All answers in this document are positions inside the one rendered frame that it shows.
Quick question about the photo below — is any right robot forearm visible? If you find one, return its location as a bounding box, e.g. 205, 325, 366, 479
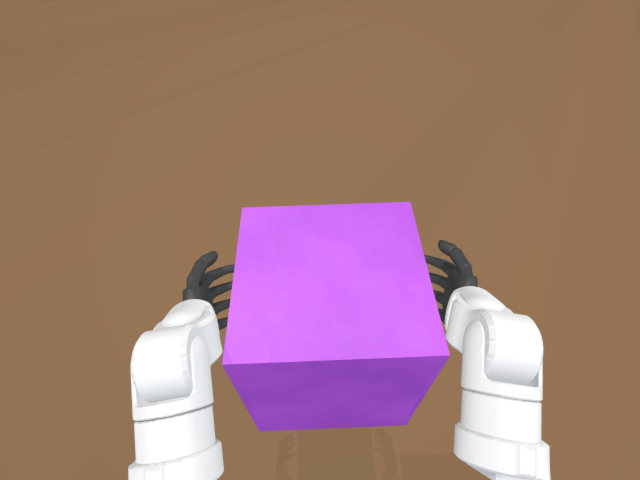
445, 286, 551, 480

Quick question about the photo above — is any left robot forearm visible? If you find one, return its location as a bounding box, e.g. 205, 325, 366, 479
128, 299, 224, 480

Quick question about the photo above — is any carton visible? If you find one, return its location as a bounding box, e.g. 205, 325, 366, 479
222, 202, 450, 431

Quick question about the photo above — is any left robot hand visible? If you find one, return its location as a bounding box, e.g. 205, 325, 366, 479
183, 251, 235, 331

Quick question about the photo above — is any right robot hand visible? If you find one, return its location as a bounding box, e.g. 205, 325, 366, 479
424, 240, 478, 325

